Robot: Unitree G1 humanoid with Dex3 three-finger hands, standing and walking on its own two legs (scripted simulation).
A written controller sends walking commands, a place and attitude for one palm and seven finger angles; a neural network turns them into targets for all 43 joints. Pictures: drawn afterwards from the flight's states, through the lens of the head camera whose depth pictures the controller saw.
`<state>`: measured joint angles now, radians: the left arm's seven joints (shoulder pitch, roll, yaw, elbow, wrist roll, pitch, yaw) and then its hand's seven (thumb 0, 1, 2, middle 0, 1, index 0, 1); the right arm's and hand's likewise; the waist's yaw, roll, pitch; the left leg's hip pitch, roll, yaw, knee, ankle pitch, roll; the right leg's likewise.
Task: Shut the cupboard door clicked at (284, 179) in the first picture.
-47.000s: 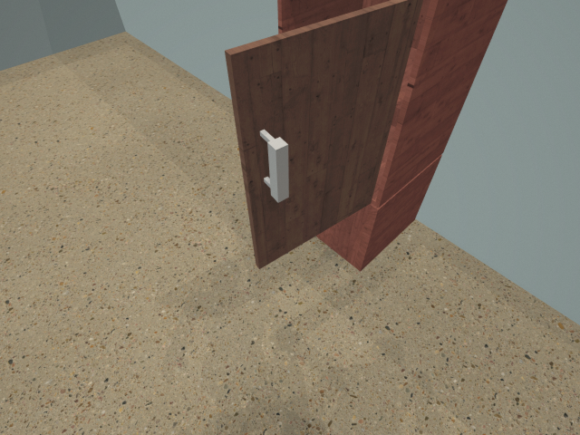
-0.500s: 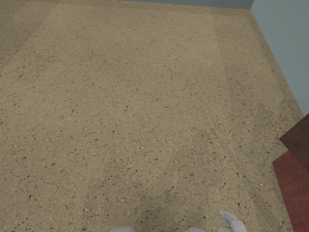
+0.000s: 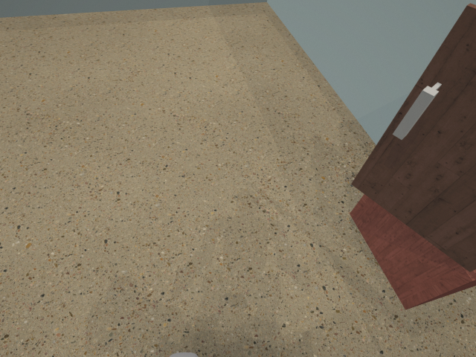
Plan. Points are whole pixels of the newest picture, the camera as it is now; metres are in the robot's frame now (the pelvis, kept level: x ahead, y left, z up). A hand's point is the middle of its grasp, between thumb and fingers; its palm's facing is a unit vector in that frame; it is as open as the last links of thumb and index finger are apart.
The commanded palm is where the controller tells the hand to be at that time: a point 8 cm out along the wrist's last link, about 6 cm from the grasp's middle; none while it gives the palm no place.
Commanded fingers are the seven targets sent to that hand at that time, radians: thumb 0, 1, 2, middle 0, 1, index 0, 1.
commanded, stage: turn to face it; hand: left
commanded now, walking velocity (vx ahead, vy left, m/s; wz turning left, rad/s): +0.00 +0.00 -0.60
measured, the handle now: (417, 110) +0.67 -0.38 +0.04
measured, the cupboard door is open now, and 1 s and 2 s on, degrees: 27 27 27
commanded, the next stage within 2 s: take the last steps up to it in 1.10 s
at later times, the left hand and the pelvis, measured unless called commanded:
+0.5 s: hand (166, 320) +0.20 +0.15 -0.15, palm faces -0.34 -0.90 -0.26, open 7.4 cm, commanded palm none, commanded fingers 0.00 0.90 0.90 -0.20 -0.30 -0.20 -0.30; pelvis +0.00 +0.00 -0.01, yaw -19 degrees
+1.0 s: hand (151, 320) +0.20 +0.18 -0.16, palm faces -0.49 -0.85 -0.19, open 7.4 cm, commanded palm none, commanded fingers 0.00 0.90 0.90 -0.20 -0.30 -0.20 -0.30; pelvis +0.02 +0.04 +0.01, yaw -34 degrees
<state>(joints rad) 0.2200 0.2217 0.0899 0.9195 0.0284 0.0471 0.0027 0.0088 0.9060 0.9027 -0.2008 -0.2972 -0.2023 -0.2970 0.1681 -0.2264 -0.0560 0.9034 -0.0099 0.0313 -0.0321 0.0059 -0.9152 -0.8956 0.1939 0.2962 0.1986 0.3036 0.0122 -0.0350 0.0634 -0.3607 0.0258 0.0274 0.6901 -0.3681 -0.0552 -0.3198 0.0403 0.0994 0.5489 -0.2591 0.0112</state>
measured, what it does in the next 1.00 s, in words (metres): steps on the spot, turning right: left foot, then right foot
